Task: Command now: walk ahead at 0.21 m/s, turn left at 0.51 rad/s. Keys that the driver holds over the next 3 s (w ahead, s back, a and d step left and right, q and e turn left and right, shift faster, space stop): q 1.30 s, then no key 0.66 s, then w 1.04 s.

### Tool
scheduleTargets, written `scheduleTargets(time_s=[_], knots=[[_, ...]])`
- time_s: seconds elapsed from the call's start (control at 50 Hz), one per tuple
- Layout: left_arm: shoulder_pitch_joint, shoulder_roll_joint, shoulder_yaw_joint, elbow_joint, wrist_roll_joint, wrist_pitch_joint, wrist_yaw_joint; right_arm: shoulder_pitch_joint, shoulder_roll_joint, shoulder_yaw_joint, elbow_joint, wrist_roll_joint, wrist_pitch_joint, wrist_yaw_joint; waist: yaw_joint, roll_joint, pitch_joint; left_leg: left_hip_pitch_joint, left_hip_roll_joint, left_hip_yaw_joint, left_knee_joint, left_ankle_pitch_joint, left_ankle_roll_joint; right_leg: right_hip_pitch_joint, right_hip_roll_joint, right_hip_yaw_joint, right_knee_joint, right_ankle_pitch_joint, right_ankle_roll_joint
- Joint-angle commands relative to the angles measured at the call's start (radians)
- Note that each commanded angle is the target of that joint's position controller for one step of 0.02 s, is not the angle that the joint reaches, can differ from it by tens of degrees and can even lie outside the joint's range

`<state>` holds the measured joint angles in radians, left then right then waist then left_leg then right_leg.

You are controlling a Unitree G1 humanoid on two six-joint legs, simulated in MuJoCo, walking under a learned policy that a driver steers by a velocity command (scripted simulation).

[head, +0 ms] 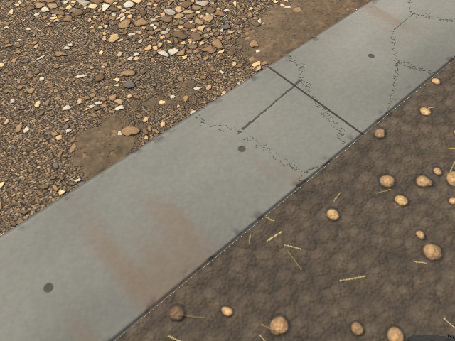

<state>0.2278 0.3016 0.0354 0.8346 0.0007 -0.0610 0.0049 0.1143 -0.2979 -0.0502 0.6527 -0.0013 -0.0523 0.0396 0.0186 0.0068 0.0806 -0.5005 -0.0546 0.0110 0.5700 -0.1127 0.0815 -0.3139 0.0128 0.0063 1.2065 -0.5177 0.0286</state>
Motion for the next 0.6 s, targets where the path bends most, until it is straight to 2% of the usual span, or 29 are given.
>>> scheduleTargets(time_s=[0.02,0.06,0.1,0.16,0.22,0.28,0.34,0.36,0.38,0.4,0.42,0.44,0.46,0.48,0.5,0.52,0.56,0.6], knots=[[-0.017,0.135,0.029,-0.099,0.001,-0.013,0.015,0.108,-0.134,-0.046,-0.062,0.012,0.009,-0.020,-0.043,-0.028,-0.245,0.465,0.288,-0.361,-0.178,0.538,0.220,-0.345,-0.076,0.084,0.073,0.050,0.004],[0.020,0.123,0.032,-0.103,0.005,0.016,0.021,0.074,-0.144,-0.050,-0.078,-0.007,0.016,-0.024,0.008,0.028,-0.204,0.295,0.248,-0.334,-0.229,0.521,0.218,-0.241,-0.071,0.076,0.001,0.090,0.021],[0.041,0.097,0.026,-0.099,0.011,0.028,0.030,0.065,-0.161,-0.057,-0.081,-0.007,0.018,-0.032,0.023,0.048,-0.212,0.239,0.226,-0.293,-0.230,0.572,0.218,-0.213,-0.055,0.065,-0.098,0.123,0.048],[-0.003,0.089,0.024,-0.113,0.014,0.038,0.038,0.070,-0.177,-0.064,-0.083,0.005,0.036,-0.053,0.012,0.062,-0.246,0.237,0.205,-0.295,-0.210,0.487,0.193,-0.212,-0.037,0.076,-0.221,0.213,0.073],[-0.071,0.089,0.026,-0.133,0.006,0.047,0.035,0.062,-0.176,-0.064,-0.092,0.010,0.062,-0.070,-0.009,0.091,-0.231,0.216,0.175,-0.335,-0.215,0.216,0.151,-0.196,-0.017,0.090,-0.332,0.285,0.076],[-0.122,0.091,0.028,-0.153,0.001,0.040,0.029,0.069,-0.172,-0.065,-0.095,0.006,0.077,-0.075,-0.027,0.131,-0.196,0.226,0.169,-0.402,-0.204,0.083,0.136,-0.177,0.004,0.106,-0.442,0.272,0.067],[-0.117,0.104,0.037,-0.159,-0.003,0.019,0.018,0.074,-0.164,-0.064,-0.100,0.009,0.084,-0.073,-0.025,0.160,-0.198,0.287,0.173,-0.475,-0.143,0.183,0.124,-0.120,0.021,0.110,-0.575,0.234,0.045],[-0.089,0.106,0.041,-0.153,-0.004,0.012,0.014,0.058,-0.158,-0.062,-0.106,0.016,0.087,-0.074,-0.004,0.162,-0.200,0.297,0.159,-0.488,-0.114,0.200,0.106,-0.067,0.020,0.104,-0.678,0.281,0.030],[-0.053,0.114,0.048,-0.140,-0.004,0.005,0.011,0.046,-0.147,-0.059,-0.111,0.025,0.090,-0.076,0.017,0.154,-0.196,0.276,0.128,-0.480,-0.078,0.161,0.073,0.021,-0.001,0.095,-0.816,0.402,0.009],[-0.032,0.170,0.063,-0.143,0.010,0.006,0.015,0.081,-0.107,-0.047,-0.116,0.018,0.091,-0.075,-0.002,0.062,-0.223,0.196,0.072,-0.424,0.032,-0.044,0.023,0.150,-0.154,0.202,-0.852,0.496,-0.047],[-0.085,0.250,0.080,-0.156,0.030,0.022,0.024,0.164,-0.066,-0.037,-0.126,0.011,0.086,-0.072,-0.083,-0.227,-0.191,-0.012,-0.097,-0.232,0.218,-0.457,-0.046,0.250,-0.354,0.418,-0.847,0.794,-0.189],[-0.042,0.204,0.076,-0.151,0.042,0.026,0.020,0.149,-0.155,-0.060,-0.129,0.000,0.075,-0.069,-0.034,-0.278,-0.202,-0.109,-0.076,-0.173,0.449,-0.571,-0.099,0.238,-0.455,0.548,-0.868,0.859,-0.316],[-0.063,0.155,0.063,-0.166,0.035,0.027,0.021,0.148,-0.210,-0.081,-0.107,0.009,0.076,-0.068,-0.031,-0.180,-0.190,-0.115,-0.031,-0.178,0.570,-0.502,-0.121,0.223,-0.415,0.454,-0.851,0.831,-0.305],[-0.098,0.122,0.056,-0.172,0.024,0.031,0.023,0.148,-0.203,-0.086,-0.086,0.017,0.088,-0.071,-0.040,-0.131,-0.171,-0.121,-0.015,-0.163,0.613,-0.436,-0.140,0.211,-0.340,0.345,-0.833,0.784,-0.254],[-0.120,0.103,0.050,-0.179,0.009,0.036,0.026,0.148,-0.182,-0.083,-0.079,0.018,0.102,-0.075,-0.040,-0.125,-0.154,-0.132,-0.004,-0.150,0.645,-0.391,-0.158,0.205,-0.296,0.274,-0.829,0.748,-0.224],[-0.128,0.103,0.047,-0.178,0.005,0.042,0.030,0.143,-0.153,-0.075,-0.082,0.019,0.112,-0.072,-0.037,-0.132,-0.139,-0.131,0.003,-0.131,0.656,-0.354,-0.171,0.190,-0.276,0.226,-0.837,0.750,-0.220],[-0.113,0.114,0.051,-0.172,0.013,0.055,0.037,0.102,-0.110,-0.061,-0.105,0.027,0.115,-0.067,-0.017,-0.165,-0.126,-0.119,0.016,-0.070,0.582,-0.304,-0.184,0.193,-0.243,0.147,-0.863,0.729,-0.224],[-0.086,0.130,0.060,-0.165,0.017,0.064,0.042,0.053,-0.093,-0.053,-0.130,0.027,0.112,-0.062,0.012,-0.189,-0.142,-0.113,0.042,-0.050,0.485,-0.297,-0.190,0.246,-0.266,0.128,-0.866,0.734,-0.243]])
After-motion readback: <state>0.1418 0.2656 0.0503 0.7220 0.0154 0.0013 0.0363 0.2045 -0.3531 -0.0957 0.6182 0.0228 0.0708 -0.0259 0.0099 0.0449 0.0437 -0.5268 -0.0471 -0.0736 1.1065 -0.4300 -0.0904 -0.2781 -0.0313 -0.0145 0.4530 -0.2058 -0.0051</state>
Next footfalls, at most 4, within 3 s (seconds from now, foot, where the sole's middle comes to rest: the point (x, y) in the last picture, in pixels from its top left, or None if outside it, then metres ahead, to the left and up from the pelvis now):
0.40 right None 0.22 -0.14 -0.76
0.82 left None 0.10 0.10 -0.76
1.30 right None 0.24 -0.07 -0.76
1.64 left None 0.02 0.08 -0.76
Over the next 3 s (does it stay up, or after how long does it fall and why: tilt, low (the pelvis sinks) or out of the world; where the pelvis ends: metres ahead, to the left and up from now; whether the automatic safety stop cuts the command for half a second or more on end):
stays up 0.38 0.34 0.02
